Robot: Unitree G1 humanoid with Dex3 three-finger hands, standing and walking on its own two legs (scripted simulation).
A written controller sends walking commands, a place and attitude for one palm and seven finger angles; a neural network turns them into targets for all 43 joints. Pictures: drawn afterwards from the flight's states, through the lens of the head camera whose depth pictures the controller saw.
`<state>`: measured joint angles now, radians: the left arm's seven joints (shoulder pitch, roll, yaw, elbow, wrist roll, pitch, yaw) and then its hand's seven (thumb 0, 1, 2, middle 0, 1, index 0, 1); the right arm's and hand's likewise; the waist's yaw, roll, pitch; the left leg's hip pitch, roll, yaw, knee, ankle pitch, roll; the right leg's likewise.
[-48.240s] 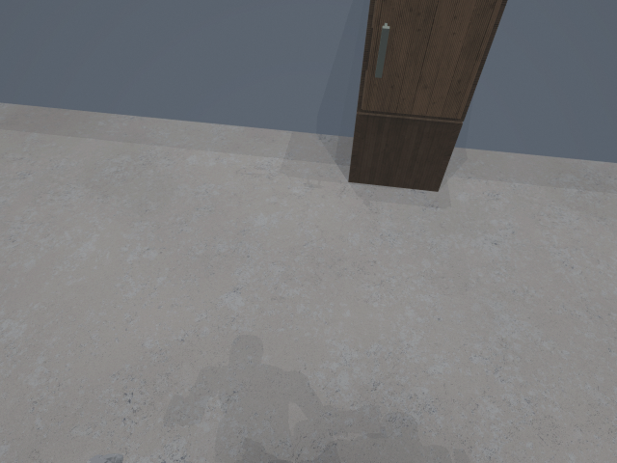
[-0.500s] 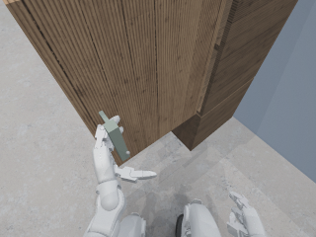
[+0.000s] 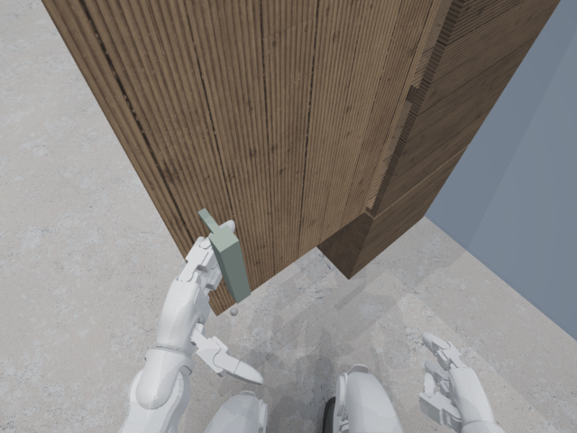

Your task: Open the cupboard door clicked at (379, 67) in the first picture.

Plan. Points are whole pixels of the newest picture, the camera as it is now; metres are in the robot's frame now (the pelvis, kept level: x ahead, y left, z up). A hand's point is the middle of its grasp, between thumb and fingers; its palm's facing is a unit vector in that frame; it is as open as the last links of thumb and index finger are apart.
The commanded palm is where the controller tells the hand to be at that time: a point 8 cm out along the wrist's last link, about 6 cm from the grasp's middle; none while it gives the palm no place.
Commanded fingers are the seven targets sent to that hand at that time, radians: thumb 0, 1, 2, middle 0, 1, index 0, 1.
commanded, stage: slide the hand sideways off the handle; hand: left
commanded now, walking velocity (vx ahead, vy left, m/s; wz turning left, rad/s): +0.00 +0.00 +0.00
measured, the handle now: (224, 258) +0.34 +0.11 +0.03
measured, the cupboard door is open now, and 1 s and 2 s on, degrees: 88 88 88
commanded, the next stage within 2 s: draw the hand back to the body in 0.76 s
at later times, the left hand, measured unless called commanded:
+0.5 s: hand (193, 343) +0.23 +0.13 +0.03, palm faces -0.13 -0.99 -0.03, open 16.1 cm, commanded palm +0.20 +0.20 +0.03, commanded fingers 0.00 -0.50 0.30 -0.15 -0.30 -0.15 -0.30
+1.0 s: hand (164, 359) +0.21 +0.15 +0.04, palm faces -0.11 -0.99 -0.06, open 16.3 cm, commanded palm +0.18 +0.22 +0.07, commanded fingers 0.00 -0.50 0.30 -0.15 -0.30 -0.15 -0.30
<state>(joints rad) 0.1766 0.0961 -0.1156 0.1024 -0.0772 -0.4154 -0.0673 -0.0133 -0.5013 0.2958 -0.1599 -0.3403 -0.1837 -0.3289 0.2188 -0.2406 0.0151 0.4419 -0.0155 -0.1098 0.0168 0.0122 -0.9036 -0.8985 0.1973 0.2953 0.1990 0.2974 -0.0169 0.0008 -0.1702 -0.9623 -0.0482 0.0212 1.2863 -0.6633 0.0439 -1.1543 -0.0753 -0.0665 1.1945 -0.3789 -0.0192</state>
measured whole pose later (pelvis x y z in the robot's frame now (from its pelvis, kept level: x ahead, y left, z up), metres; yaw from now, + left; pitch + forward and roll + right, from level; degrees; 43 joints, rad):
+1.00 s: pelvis +0.01 -0.01 -0.01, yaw +0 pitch +20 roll -2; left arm 0.53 0.26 0.11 -0.23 -0.24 -0.36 -0.28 -0.01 -0.50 0.30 -0.15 -0.30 -0.16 -0.30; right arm 0.21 -0.23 0.00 0.41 0.02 -0.09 -0.05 0.01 -0.90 -0.90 0.20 0.30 0.20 0.30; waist 0.00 0.01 -0.17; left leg -0.99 -0.02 -0.03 1.38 -0.72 0.02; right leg -1.17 -0.05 -0.12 1.26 -0.43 -0.04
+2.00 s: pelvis +0.06 +0.01 +0.11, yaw +0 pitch -2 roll -2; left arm 0.51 0.35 0.30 -0.42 -0.02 -0.09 0.11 0.00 0.49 0.72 -0.20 -0.30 -0.20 -0.30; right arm 0.23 -0.23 0.05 0.61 -0.02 -0.18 -0.07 0.01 -0.90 -0.90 0.20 0.30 0.20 0.30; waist 0.07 0.07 -0.01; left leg -0.02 -0.02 -0.01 0.45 -0.39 0.04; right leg -0.22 -0.02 -0.09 0.45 -0.18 0.00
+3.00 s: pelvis +0.00 +0.01 +0.10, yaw -1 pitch -1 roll +1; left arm 0.52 0.42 0.45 -0.48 -0.01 -0.18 0.13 0.01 0.89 0.89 -0.22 -0.30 -0.22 -0.31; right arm 0.20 -0.24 0.01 0.56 -0.01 -0.04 -0.09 0.01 -0.90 -0.90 0.20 0.30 0.20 0.30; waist 0.02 -0.02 0.03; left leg -0.22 -0.06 0.03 0.58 -0.35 0.06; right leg -0.40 -0.06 -0.05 0.52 -0.11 0.01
